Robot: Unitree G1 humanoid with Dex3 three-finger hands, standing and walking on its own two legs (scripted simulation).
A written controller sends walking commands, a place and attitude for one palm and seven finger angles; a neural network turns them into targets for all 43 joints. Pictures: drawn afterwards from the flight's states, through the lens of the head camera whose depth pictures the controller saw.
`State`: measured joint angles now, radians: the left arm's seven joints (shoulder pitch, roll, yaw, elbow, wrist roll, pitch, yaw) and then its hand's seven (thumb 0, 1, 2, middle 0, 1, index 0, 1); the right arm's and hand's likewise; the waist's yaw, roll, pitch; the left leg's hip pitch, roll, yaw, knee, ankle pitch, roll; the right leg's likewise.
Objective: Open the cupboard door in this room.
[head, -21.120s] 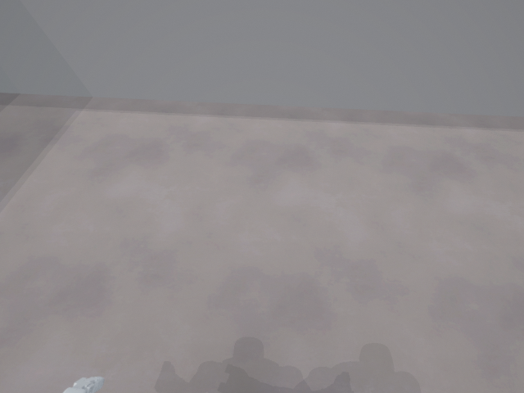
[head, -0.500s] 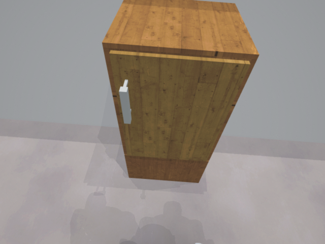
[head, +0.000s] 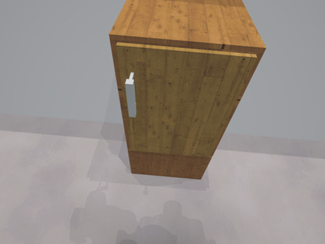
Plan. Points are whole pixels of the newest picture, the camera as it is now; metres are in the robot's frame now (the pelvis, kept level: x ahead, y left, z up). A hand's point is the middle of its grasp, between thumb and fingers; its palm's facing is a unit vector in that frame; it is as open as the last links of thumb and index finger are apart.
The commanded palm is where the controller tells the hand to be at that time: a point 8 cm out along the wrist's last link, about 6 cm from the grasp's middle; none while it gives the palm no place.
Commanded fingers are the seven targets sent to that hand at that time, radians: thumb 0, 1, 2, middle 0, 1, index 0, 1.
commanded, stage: come to a stop and stand still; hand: left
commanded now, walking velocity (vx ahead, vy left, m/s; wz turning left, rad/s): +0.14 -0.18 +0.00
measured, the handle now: (132, 95) +0.57 +0.15 -0.01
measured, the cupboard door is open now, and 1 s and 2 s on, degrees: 0 0 0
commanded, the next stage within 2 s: look again from close up in 0.84 s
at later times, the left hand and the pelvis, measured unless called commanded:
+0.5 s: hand out of the picture +0.05 +0.15 -0.17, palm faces -0.02 -0.97 -0.24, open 7.3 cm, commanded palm none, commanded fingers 0.00 0.90 0.90 -0.20 -0.30 -0.20 -0.30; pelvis +0.01 -0.03 +0.00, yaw -1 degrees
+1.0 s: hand out of the picture +0.02 +0.14 -0.16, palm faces +0.01 -0.97 -0.23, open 7.3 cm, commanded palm none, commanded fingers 0.00 0.90 0.90 -0.20 -0.30 -0.20 -0.30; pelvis +0.00 -0.04 +0.01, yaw -1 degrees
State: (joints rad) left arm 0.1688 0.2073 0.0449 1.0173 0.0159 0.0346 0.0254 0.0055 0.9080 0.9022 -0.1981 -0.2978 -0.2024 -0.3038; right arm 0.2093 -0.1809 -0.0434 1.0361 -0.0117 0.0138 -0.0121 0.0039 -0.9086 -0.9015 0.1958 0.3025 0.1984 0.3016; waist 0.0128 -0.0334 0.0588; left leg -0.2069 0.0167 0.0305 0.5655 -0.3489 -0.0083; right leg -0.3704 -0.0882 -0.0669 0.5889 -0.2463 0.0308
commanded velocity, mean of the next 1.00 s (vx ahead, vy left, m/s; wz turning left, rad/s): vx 0.00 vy -0.03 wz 0.00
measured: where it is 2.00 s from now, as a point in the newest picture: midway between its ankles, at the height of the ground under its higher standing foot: outside the picture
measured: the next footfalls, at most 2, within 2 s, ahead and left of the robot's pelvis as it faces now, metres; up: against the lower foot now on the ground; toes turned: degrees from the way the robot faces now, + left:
right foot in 0.34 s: +0.03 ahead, -0.13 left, +0.00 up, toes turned -3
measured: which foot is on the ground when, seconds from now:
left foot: down 0.00-1.00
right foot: up 0.00-0.32, down 0.34-1.00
